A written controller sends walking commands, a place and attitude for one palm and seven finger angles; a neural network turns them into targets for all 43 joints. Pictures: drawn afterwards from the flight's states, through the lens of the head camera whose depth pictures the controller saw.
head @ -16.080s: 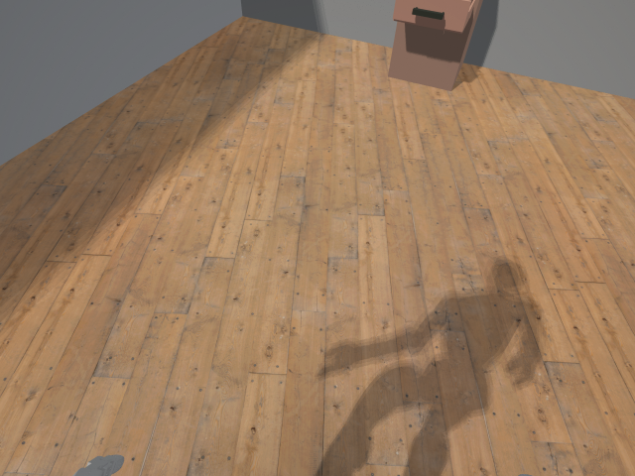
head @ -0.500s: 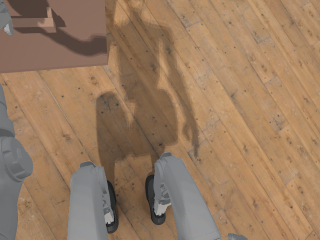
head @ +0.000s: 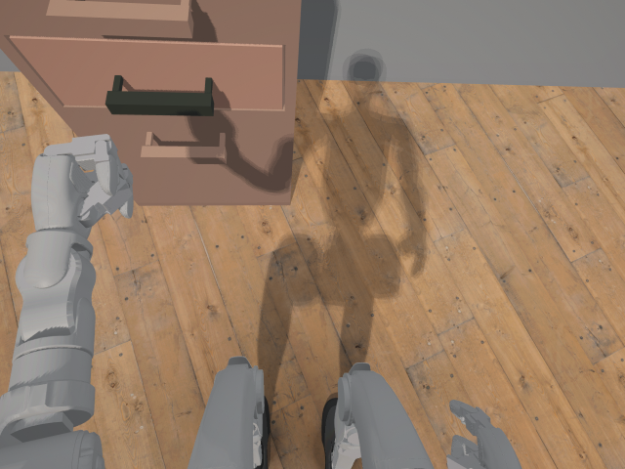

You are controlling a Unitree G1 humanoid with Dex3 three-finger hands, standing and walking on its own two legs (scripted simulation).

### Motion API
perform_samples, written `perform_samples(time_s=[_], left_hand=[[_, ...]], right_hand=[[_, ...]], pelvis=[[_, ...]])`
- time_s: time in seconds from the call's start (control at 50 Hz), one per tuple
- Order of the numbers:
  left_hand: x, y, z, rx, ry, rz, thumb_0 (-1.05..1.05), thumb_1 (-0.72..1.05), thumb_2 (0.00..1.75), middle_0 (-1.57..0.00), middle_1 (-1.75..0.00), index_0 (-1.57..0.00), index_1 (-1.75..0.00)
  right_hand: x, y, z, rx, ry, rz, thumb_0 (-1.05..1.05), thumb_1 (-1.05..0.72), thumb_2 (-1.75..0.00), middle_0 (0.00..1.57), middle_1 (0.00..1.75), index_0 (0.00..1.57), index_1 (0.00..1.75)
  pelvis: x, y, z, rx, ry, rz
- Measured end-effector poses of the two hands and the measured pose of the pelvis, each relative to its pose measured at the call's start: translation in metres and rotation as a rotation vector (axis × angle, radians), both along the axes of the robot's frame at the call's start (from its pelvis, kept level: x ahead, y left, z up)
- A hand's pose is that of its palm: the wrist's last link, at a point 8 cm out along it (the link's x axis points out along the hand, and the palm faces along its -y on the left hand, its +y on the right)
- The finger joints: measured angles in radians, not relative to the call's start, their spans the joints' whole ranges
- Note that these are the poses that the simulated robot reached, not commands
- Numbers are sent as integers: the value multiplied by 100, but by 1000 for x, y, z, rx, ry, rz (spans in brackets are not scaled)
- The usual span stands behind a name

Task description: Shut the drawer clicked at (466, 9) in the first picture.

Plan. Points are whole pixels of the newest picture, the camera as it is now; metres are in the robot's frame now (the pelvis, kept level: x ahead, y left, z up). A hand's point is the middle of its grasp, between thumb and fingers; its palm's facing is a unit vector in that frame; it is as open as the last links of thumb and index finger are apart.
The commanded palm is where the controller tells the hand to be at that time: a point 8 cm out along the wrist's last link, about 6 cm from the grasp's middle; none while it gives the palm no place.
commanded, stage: draw the hand back to the body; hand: left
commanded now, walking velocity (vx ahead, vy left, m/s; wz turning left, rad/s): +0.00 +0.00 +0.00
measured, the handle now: (162, 93) +0.66 +0.25 -0.11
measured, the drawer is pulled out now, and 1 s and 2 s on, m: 0.00 0.00 0.00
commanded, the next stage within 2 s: step back with the hand held close in 1.02 s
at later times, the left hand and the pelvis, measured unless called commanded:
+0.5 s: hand out of the picture +0.31 +0.25 +0.18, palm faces +0.30 -0.90 -0.33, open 3.3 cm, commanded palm +0.26 +0.29 +0.21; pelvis +0.05 +0.01 +0.13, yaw +3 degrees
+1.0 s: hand out of the picture +0.21 +0.25 +0.31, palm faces +0.48 -0.78 -0.40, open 3.3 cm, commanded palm +0.16 +0.28 +0.32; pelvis +0.05 -0.01 +0.15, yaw +4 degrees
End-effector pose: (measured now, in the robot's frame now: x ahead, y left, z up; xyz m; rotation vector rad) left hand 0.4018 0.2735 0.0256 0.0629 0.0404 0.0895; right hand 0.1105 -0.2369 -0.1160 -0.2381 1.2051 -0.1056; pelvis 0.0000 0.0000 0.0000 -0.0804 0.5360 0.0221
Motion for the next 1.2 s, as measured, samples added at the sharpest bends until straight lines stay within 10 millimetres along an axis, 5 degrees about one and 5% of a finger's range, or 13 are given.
perform_samples(time_s=[0.16, 0.26, 0.42, 0.66, 0.9, 1.1, 1.2], left_hand=[[-38, -2, 57, -18, -18, -30, 2, 90, 90, -140, -160, -140, -160], [-72, -5, 79, 122, 164, 45, 1, 90, 90, -140, -160, -140, -159], [-111, 18, 138, 222, 220, 232, 2, 90, 90, -140, -160, -140, -159], [-162, 15, 229, 283, 50, 256, 2, 90, 90, -140, -160, -140, -159], [-228, 12, 313, 447, -178, 351, 2, 90, 90, -140, -160, -141, -159], [-235, 0, 291, 383, -130, 364, 1, 90, 90, -140, -160, -141, -159], [-233, -6, 302, 423, -181, 330, 2, 89, 90, -140, -160, -141, -159]], right_hand=[[53, -6, 67, -34, -213, 42, 1, -90, -90, 21, 30, 20, 30], [70, -1, 110, -39, -265, 2, 1, -90, -90, 20, 30, 20, 30], [98, 19, 154, -17, -366, 27, 1, -90, -90, 20, 30, 20, 30], [138, 43, 184, 81, -514, 102, 1, -90, -90, 21, 30, 20, 30], [150, 43, 193, 116, -596, 165, 1, -90, -90, 20, 30, 20, 30], [133, 26, 189, 92, -584, 150, 1, -90, -90, 20, 30, 20, 30], [122, 14, 188, 76, -581, 131, 1, -90, -90, 20, 30, 20, 30]], pelvis=[[15, 2, 42, 11, -134, 33], [26, 6, 77, 38, -244, 23], [45, 11, 118, 62, -385, 29], [59, 12, 142, 81, -515, 28], [56, 1, 146, 90, -575, 40], [46, -11, 146, 94, -595, 41], [45, -15, 146, 89, -590, 41]])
